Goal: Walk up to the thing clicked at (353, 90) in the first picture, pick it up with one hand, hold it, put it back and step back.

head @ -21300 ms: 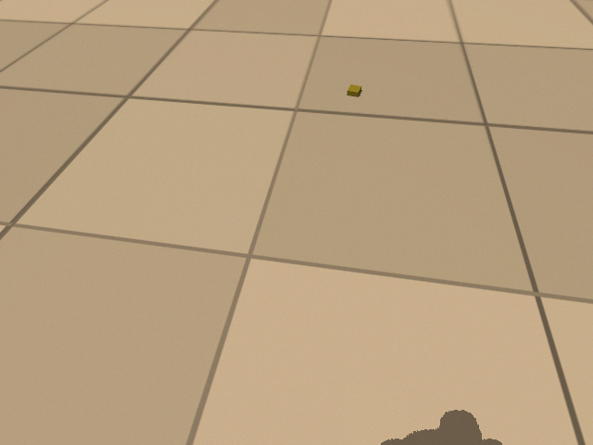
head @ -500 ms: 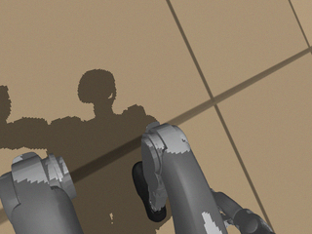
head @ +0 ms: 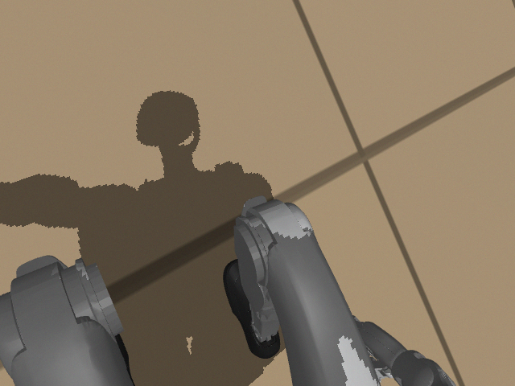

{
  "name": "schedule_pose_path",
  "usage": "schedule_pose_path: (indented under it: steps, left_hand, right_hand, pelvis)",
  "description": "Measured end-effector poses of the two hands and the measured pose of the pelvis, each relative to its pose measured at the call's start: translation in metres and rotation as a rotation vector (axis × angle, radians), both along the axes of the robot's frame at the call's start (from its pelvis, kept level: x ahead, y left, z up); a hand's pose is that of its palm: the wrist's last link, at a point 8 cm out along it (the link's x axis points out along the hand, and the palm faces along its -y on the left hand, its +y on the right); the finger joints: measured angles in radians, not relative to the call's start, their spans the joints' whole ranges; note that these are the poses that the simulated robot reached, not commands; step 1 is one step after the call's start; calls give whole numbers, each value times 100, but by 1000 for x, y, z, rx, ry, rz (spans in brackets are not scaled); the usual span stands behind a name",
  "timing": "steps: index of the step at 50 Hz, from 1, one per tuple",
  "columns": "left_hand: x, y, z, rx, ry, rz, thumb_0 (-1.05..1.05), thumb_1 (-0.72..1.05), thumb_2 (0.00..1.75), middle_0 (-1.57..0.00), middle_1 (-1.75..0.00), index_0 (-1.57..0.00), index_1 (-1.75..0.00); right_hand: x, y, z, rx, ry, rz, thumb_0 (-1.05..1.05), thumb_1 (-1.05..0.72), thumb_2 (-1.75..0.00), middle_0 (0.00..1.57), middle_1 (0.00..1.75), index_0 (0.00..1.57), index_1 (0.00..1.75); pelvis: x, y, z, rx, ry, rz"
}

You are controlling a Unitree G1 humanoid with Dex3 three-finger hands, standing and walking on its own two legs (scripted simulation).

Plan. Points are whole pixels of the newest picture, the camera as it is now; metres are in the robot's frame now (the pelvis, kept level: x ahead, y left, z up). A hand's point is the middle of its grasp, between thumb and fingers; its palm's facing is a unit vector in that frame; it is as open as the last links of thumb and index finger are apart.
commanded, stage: close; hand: left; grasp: from above
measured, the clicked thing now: out of the picture +0.41 +0.34 -0.28
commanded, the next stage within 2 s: settle in 1.04 s
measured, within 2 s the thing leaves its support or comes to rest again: leaves its support in 1.34 s
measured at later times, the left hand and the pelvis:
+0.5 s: hand out of the picture +0.38 +0.33 -0.26, palm faces -0.41 -0.05 -0.91, open 11.3 cm; pelvis -0.01 +0.00 +0.00, yaw +0 degrees
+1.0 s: hand out of the picture +0.37 +0.34 -0.25, palm faces -0.52 -0.14 -0.85, open 11.1 cm; pelvis -0.01 +0.00 +0.00, yaw +0 degrees
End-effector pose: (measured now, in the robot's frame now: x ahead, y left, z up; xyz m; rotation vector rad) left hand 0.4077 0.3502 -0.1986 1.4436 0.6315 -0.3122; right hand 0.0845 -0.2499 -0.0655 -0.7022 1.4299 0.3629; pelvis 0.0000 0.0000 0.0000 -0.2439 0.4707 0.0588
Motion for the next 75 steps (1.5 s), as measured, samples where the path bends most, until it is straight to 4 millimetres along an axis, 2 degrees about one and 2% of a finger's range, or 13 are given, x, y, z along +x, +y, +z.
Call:
schedule_pose_path:
  steps: [9, 17, 22, 27, 31, 36, 45, 52, 58, 63, 67, 72, 75]
  left_hand:
    - [-23, -20, 2, -88, -52, -116, 0, -16, 85, -25, -83, -30, -83]
    - [-36, -33, 2, -19, -178, -175, 0, -9, 73, -32, -75, -36, -73]
    - [-30, -31, 1, 40, -202, -101, 0, -7, 68, -37, -68, -40, -67]
    - [-12, -20, -1, 61, -166, -1, 0, -3, 65, -43, -63, -44, -62]
    - [1, -5, -2, 37, -130, 88, 0, -3, 63, -49, -63, -45, -61]
    - [9, -1, 3, 23, -76, 44, 1, -1, 59, -53, -67, -46, -61]
    - [-12, -3, 7, -37, -38, -14, 3, 1, 56, -51, -59, -47, -58]
    - [-26, -8, 6, -48, -76, -87, 4, 2, 55, -55, -56, -47, -55]
    - [-29, -15, 3, -15, -130, -113, 5, 5, 49, -62, -52, -50, -50]
    - [-24, -18, 3, 11, -156, -86, 5, 4, 49, -70, -53, -51, -47]
    - [-12, -18, 6, 26, -176, -54, 4, 3, 48, -74, -54, -53, -47]
    - [11, -11, 26, 31, -239, 8, 4, 3, 48, -75, -54, -53, -46]
    - [16, -1, 44, 54, -240, 46, 4, 3, 48, -77, -54, -53, -46]
  right_hand:
    - [5, 2, -3, -15, -34, 53, 0, -89, -89, 20, 30, 20, 30]
    - [12, -11, 9, -80, -60, 64, 0, -88, -89, 20, 30, 20, 30]
    - [19, -14, 17, -86, -82, 56, 0, -88, -89, 20, 30, 20, 30]
    - [21, -15, 19, -76, -108, 45, 0, -89, -89, 20, 30, 20, 30]
    - [17, -12, 17, -69, -106, 27, 0, -89, -89, 20, 30, 20, 30]
    - [8, -5, 7, -38, -58, 6, 0, -90, -89, 20, 30, 20, 30]
    - [6, 4, -4, 2, -30, 12, 0, -90, -89, 20, 30, 20, 30]
    - [8, -5, -3, -50, -40, 48, 0, -89, -89, 20, 30, 20, 30]
    - [9, -14, 6, -101, -45, 48, 0, -89, -89, 20, 30, 20, 30]
    - [10, -17, 14, -106, -47, 46, 0, -89, -89, 20, 30, 20, 30]
    - [12, -17, 15, -90, -67, 28, 0, -90, -89, 20, 30, 20, 30]
    - [14, -13, 10, -46, -101, -13, 0, -91, -89, 20, 30, 20, 30]
    - [16, -11, 4, -17, -124, -64, 0, -91, -89, 20, 30, 20, 30]
  pelvis:
    - [-9, -5, -2, 13, -52, -5]
    - [-11, -6, 0, 26, -44, -8]
    - [-9, -3, 3, 14, -12, -9]
    - [-7, 2, -1, 2, 0, -8]
    - [-4, 4, -5, -5, 1, -8]
    - [-1, 4, -4, -7, 7, -1]
    - [-4, -1, 0, 4, -10, -3]
    - [-9, -6, -4, 20, -40, -4]
    - [-9, -5, -2, 20, -32, -6]
    - [-6, -2, 0, 11, -9, -4]
    - [-4, 0, -1, 5, 2, -4]
    - [-1, 1, -4, 4, 18, -1]
    - [1, 1, -4, 7, 35, 3]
